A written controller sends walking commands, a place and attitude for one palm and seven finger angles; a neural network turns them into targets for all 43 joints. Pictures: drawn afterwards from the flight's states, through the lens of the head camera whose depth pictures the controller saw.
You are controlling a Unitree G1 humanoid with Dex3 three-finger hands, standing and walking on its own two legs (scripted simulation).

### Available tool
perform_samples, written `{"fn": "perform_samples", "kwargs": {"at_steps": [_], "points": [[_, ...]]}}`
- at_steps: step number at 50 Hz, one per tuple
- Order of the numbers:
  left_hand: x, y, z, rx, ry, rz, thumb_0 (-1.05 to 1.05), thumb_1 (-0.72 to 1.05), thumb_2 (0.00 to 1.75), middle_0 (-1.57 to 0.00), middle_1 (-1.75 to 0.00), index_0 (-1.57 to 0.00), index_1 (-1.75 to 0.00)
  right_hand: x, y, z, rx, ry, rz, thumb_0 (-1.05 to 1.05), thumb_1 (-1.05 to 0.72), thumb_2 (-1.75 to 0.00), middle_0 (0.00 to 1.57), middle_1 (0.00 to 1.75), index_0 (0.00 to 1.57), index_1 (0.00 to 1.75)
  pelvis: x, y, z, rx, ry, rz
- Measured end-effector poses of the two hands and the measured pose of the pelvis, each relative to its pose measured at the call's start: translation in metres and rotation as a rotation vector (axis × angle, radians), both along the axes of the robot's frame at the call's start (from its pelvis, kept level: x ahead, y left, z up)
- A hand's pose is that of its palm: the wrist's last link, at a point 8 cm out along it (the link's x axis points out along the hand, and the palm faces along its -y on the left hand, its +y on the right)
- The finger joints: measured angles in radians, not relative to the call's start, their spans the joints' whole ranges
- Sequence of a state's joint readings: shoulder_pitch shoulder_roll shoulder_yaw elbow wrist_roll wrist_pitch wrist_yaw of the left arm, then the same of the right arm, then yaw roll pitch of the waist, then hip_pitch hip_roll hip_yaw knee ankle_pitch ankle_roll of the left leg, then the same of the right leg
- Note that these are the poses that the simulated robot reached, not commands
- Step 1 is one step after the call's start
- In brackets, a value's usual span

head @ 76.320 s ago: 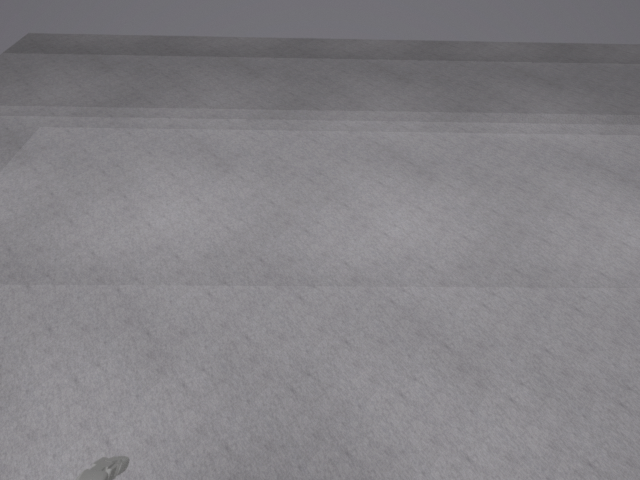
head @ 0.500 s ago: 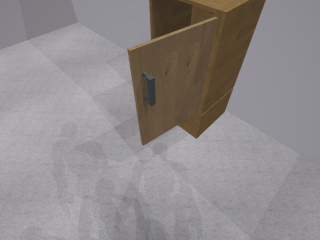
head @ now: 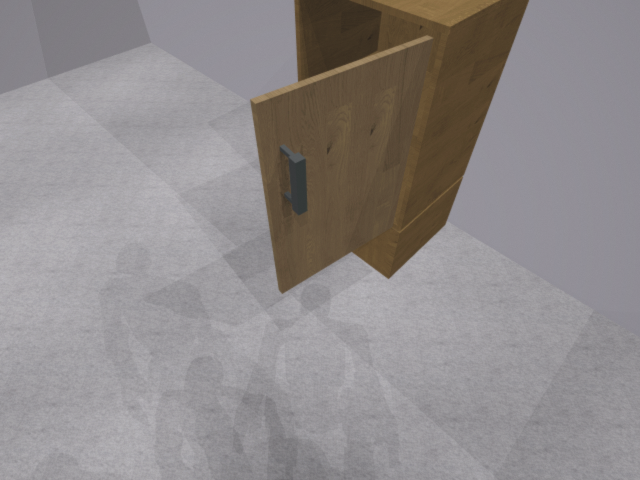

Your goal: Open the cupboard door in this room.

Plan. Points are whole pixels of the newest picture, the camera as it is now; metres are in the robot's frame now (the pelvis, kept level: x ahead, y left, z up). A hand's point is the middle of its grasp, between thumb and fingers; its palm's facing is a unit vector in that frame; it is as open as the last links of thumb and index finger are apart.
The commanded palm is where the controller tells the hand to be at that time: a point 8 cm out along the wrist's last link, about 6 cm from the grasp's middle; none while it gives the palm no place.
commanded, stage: look to check the result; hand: left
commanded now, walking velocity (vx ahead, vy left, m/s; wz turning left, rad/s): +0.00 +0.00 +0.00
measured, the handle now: (292, 179) +0.65 +0.09 -0.04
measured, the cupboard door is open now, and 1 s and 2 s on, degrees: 81 81 81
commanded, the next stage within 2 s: stand and wait in 0.40 s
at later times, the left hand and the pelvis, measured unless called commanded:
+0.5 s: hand out of the picture +0.04 +0.19 -0.17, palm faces +0.00 -0.98 -0.22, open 7.4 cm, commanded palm none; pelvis +0.01 +0.00 +0.00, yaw +0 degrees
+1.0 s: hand out of the picture +0.07 +0.21 -0.16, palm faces -0.01 -0.96 -0.27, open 7.4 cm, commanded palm none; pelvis +0.02 +0.00 +0.00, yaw +0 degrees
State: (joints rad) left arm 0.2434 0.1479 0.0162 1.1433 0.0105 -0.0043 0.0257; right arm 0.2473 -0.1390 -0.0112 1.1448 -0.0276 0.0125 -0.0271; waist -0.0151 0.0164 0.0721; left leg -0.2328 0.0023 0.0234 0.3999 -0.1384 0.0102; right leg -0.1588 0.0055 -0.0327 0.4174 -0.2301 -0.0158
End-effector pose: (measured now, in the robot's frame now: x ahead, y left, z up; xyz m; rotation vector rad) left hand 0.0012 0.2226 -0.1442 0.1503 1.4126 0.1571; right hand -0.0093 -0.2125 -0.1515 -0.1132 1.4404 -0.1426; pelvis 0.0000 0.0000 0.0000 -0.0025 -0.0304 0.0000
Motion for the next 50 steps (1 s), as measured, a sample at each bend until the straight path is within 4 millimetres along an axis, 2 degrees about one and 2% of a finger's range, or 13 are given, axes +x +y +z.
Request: {"fn": "perform_samples", "kwargs": {"at_steps": [22, 36, 50], "points": [[0.03, 0.008, 0.003, 0.017, -0.041, -0.021, 0.0, 0.91, 0.9, -0.2, -0.3, -0.2, -0.3, 0.037, -0.018, 0.006, -0.038, -0.054, 0.025, 0.01, -0.91, -0.9, 0.2, 0.3, 0.2, 0.3, 0.012, -0.002, 0.002, -0.001, -0.001, -0.002], [0.051, 0.024, 0.009, 0.048, -0.077, -0.037, 0.0, 0.91, 0.9, -0.2, -0.3, -0.2, -0.3, 0.056, -0.031, 0.011, -0.068, -0.084, 0.041, 0.01, -0.91, -0.9, 0.2, 0.3, 0.2, 0.3, 0.019, -0.001, 0.004, 0.001, -0.001, -0.003], [0.062, 0.037, 0.015, 0.076, -0.091, -0.049, 0.0, 0.91, 0.9, -0.2, -0.3, -0.2, -0.3, 0.07, -0.044, 0.015, -0.094, -0.104, 0.056, 0.01, -0.91, -0.9, 0.2, 0.3, 0.2, 0.3, 0.023, 0.0, 0.005, 0.002, 0.0, -0.004]]}}
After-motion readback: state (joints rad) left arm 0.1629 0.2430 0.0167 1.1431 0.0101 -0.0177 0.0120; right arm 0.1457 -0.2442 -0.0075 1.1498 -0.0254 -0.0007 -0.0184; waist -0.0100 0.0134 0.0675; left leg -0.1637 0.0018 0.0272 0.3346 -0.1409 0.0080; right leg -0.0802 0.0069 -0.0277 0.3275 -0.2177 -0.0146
